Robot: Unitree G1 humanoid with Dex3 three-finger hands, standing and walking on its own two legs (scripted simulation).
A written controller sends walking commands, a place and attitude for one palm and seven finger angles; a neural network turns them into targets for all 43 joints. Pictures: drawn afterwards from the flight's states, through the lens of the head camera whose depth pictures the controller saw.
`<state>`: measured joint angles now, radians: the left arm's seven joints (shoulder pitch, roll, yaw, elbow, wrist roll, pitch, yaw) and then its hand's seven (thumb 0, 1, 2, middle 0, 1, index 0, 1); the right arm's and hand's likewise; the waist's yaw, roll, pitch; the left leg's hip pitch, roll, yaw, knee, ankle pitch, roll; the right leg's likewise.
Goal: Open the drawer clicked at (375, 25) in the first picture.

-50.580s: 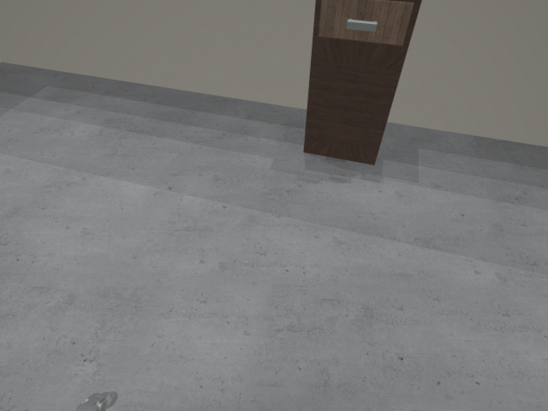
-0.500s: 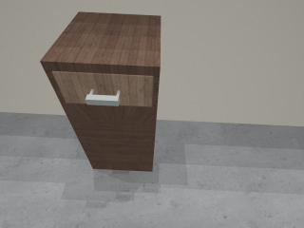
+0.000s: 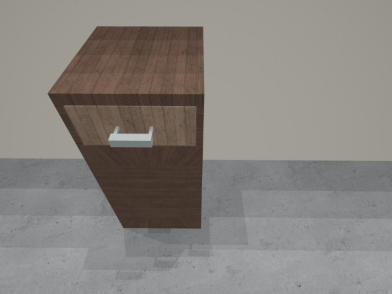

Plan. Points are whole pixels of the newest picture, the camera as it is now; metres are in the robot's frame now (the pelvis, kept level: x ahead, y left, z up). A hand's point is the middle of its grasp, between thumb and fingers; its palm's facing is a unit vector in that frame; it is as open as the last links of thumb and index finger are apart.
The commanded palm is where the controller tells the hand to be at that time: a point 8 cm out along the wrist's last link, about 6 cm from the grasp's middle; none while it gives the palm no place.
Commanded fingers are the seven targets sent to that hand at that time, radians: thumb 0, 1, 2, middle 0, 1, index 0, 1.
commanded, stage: raise the hand with hooked fingers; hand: left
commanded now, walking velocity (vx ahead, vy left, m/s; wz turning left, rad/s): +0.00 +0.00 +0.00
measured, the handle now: (132, 134) +0.54 +0.22 -0.02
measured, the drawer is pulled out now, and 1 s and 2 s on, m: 0.00 0.00 0.00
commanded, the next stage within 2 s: move the hooked fingers above the handle in 1.96 s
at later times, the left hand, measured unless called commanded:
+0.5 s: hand out of the picture +0.13 +0.18 -0.08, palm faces -0.16 -0.21 -0.96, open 8.6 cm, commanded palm +0.15 +0.21 -0.01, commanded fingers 0.00 0.36 0.67 -0.24 -0.64 -0.24 -0.64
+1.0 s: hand (105, 236) +0.23 +0.20 +0.00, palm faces -0.04 -0.11 -0.99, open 11.6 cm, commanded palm +0.22 +0.21 +0.07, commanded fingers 0.00 -0.22 0.42 -0.28 -1.02 -0.28 -1.02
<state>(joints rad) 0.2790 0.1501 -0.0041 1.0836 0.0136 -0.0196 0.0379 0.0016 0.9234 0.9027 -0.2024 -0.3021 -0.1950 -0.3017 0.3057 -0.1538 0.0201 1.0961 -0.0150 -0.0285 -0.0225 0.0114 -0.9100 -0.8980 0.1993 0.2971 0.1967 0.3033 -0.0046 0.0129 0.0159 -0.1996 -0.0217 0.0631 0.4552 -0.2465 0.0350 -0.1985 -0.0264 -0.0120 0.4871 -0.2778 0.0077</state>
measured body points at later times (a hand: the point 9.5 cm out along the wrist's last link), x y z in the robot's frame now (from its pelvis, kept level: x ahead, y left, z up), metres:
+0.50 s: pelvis -0.01 -0.04 -0.04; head +0.03 -0.05 +0.41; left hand +0.13 +0.19 -0.03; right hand +0.25 -0.27 -0.10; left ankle +0.00 +0.10 -0.74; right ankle -0.01 -0.12 -0.74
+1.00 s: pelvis +0.00 -0.03 -0.02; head +0.04 -0.06 +0.42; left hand +0.23 +0.20 +0.05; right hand +0.16 -0.28 -0.14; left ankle +0.00 +0.10 -0.74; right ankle -0.01 -0.12 -0.74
